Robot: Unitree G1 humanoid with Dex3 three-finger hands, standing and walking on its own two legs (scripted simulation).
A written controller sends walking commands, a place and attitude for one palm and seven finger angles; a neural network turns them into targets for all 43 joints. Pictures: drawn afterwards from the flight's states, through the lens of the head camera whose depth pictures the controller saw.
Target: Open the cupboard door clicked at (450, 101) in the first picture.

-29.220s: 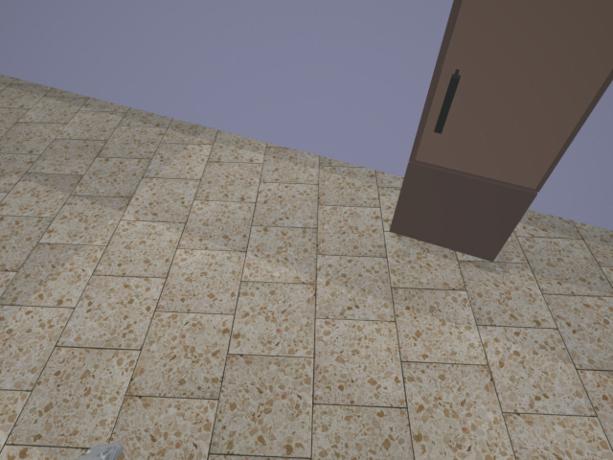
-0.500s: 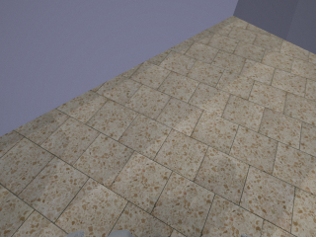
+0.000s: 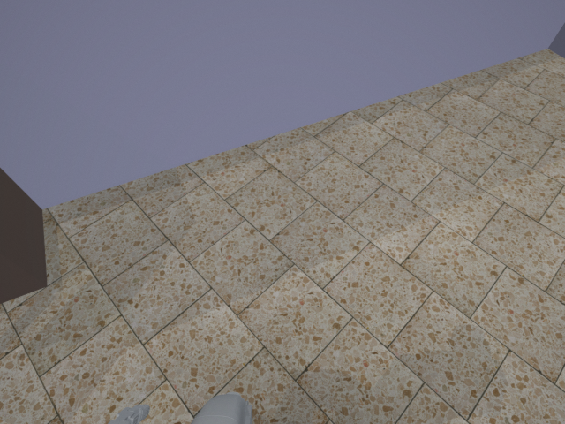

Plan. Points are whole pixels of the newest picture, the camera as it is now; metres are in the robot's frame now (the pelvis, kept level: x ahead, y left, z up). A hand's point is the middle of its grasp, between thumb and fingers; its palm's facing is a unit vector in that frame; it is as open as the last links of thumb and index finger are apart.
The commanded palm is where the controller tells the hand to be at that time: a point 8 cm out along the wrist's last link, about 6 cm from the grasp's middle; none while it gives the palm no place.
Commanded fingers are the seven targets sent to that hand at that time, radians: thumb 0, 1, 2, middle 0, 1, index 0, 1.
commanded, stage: turn to face it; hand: left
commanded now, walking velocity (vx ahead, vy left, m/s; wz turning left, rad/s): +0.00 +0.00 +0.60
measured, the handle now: out of the picture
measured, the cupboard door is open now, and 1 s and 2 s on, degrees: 36 36 36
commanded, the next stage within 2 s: take the last steps up to it in 1.70 s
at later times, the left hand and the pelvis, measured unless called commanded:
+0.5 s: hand out of the picture +0.04 +0.22 -0.16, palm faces +0.30 -0.90 -0.30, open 7.4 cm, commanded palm none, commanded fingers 0.00 0.90 0.90 -0.20 -0.30 -0.20 -0.30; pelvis +0.01 -0.02 -0.01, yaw +18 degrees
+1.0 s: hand out of the picture -0.03 +0.22 -0.16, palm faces +0.57 -0.77 -0.27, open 7.4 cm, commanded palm none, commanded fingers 0.00 0.90 0.90 -0.20 -0.30 -0.20 -0.30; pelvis +0.02 -0.02 +0.00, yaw +35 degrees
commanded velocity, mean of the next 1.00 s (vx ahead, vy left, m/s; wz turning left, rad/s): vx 0.00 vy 0.00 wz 0.60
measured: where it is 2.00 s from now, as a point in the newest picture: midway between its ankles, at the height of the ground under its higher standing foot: outside the picture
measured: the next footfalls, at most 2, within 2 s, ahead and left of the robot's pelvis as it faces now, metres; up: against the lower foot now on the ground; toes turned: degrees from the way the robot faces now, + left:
left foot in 0.14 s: +0.05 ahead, +0.13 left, +0.00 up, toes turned +9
right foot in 0.46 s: +0.08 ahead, -0.14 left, +0.00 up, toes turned +15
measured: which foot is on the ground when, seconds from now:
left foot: up 0.00-0.12, down 0.14-0.46, up 0.48-0.76, down 0.78-1.00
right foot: down 0.00-0.12, up 0.14-0.44, down 0.46-0.76, up 0.78-1.00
